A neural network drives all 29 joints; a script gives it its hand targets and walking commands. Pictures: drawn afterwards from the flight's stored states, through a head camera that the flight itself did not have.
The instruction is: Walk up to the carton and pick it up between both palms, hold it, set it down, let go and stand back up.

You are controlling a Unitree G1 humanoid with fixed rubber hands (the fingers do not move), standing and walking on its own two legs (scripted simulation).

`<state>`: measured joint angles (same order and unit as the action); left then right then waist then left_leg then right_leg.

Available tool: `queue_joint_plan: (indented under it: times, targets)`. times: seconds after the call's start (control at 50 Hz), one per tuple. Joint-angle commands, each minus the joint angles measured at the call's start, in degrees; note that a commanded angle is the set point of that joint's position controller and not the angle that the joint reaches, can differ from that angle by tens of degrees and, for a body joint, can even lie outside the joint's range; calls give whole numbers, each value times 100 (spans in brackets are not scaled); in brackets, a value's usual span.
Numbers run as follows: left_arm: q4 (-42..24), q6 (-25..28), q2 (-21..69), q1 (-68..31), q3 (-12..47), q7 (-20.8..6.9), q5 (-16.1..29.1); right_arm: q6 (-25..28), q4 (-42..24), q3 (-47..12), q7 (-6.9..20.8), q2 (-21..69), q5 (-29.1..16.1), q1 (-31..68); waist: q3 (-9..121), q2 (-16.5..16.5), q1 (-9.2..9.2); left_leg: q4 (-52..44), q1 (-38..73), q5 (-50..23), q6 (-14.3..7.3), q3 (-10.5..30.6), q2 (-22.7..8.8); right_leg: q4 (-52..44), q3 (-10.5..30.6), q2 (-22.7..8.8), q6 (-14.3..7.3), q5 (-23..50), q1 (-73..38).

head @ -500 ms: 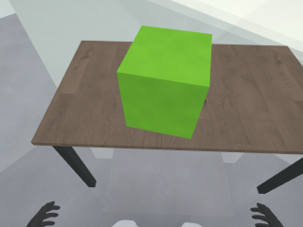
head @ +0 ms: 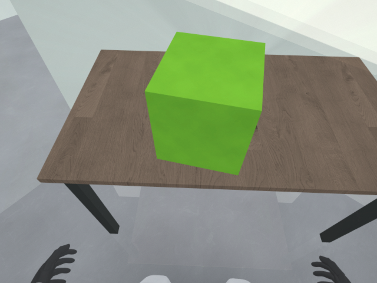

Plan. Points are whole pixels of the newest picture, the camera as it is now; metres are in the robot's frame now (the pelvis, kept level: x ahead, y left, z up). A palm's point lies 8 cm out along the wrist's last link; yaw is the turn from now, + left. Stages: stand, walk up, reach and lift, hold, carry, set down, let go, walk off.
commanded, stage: walk up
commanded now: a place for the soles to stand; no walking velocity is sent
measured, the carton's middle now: (207, 104) +0.56 -0.01 +0.02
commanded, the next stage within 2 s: reach and lift in 0.48 s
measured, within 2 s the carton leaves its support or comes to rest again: neither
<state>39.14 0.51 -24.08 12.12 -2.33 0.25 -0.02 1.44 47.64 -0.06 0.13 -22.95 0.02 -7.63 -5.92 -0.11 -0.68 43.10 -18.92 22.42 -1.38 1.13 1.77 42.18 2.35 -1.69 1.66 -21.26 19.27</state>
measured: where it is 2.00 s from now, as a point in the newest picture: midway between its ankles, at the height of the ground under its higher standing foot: outside the picture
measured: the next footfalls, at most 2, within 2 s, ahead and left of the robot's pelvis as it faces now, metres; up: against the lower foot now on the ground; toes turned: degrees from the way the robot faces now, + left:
none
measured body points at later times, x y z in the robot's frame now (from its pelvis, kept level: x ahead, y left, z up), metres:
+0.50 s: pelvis +0.00 +0.00 +0.00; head +0.02 +0.00 +0.45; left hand +0.15 +0.32 -0.08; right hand +0.15 -0.31 -0.09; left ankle +0.01 +0.11 -0.71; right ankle +0.02 -0.15 -0.71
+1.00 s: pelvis +0.00 -0.01 +0.01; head -0.02 -0.01 +0.46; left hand +0.19 +0.26 -0.06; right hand +0.15 -0.27 -0.08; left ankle +0.01 +0.11 -0.71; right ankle +0.02 -0.15 -0.71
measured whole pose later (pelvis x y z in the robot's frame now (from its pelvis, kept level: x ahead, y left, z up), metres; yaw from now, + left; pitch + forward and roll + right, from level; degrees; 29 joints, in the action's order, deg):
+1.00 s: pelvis +0.00 -0.01 +0.01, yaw +0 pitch -7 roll +0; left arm 34.6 -13.2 -17.4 4.6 -2.3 -1.2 0.0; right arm 18.5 48.1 1.3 -2.1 -14.6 0.0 -10.5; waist -4.2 0.0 -0.7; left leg 38.9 -11.2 20.9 -0.1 1.3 1.1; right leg 38.9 2.1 -1.2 1.7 -20.2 12.1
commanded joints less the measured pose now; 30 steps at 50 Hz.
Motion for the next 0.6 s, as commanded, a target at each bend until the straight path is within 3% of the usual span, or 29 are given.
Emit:
queue_joint_plan:
  times: [0.0, 0.02, 0.06, 0.1, 0.14, 0.22, 0.26, 0.32, 0.42, 0.46, 0.48, 0.52, 0.58]
  targets:
    - [126, 281, -1143, -278, -214, 24, -121, 249, -107, 439, -8, -1304, 78, 31, 1295, 59, 40, -962, 705, -2186, -299, 868, -838, -557, 464, -282, -609, 1898, -413]
    - [92, 264, -1089, -242, -195, 34, -131, 257, -109, 435, -7, -1329, 76, 36, 1433, 208, 81, -942, 911, -2446, -360, 1029, -915, -440, 373, -232, -560, 1853, -353]
    - [27, 243, -1049, -298, -174, 45, -124, 239, -139, 476, -48, -1390, 96, -19, 1337, 18, 102, -882, 789, -2600, -483, 1172, -1037, -348, 281, -232, -539, 1825, -263]
    - [103, 230, -1019, -198, -151, 58, -148, 233, -201, 507, -48, -1411, 84, 78, 1324, 106, 83, -1104, 695, -1996, -539, 1329, -1137, -371, 300, -172, -564, 1457, -252]
    - [109, 213, -1035, -167, -190, 27, -137, 228, -144, 480, -35, -1400, 76, 114, 1241, 295, 56, -1117, 518, -1921, -475, 1161, -1072, -556, 260, -189, -563, 1310, -399]
    - [142, 230, -1127, -197, -213, 25, -159, 225, -194, 454, -35, -1324, 57, 179, 1309, 22, 45, -1137, 333, -1399, -406, 1092, -947, -584, 427, -226, -617, 1398, -555]
    - [134, 233, -1074, -172, -202, 17, -135, 227, -187, 459, -30, -1303, 87, 186, 1283, 187, 47, -1183, 319, -1107, -363, 974, -869, -680, 464, -255, -614, 1171, -471]
    - [155, 253, -1078, -230, -199, 24, -170, 221, -168, 443, -22, -1226, 77, 195, 1126, -87, 74, -1162, 250, -973, -330, 974, -828, -843, 539, -285, -673, 1087, -394]
    - [133, 235, -1048, -242, -183, 3, -152, 266, -127, 437, -33, -1311, 64, 182, 1104, 194, 51, -1270, 292, -1347, -432, 1077, -931, -631, 407, -184, -583, 1303, -387]
    - [143, 245, -1085, -247, -193, 22, -162, 256, -157, 464, -31, -1336, 88, 154, 1139, -83, 40, -1200, 285, -1271, -442, 1122, -927, -673, 436, -203, -602, 1216, -455]
    - [-380, -918, -315, -1236, 121, 84, -27, 1511, 1015, 1295, 172, -871, 744, 803, 433, 565, 110, -1133, -711, -1307, 524, -302, -531, -367, -868, 433, -511, 1026, -371]
    - [-858, -1430, -325, -1244, -78, 147, -43, 1655, 1235, 1389, 302, -1119, 730, 638, 326, 648, 235, -1058, -647, -1274, 412, -286, -630, -184, -833, 451, -531, 904, -634]
    - [-1535, -1566, -370, -1429, -179, 139, -15, 1837, 870, 1418, 315, -1062, 642, 693, 785, 279, 369, -879, 179, -1839, 411, -309, -539, -494, -842, 409, -553, 1189, -573]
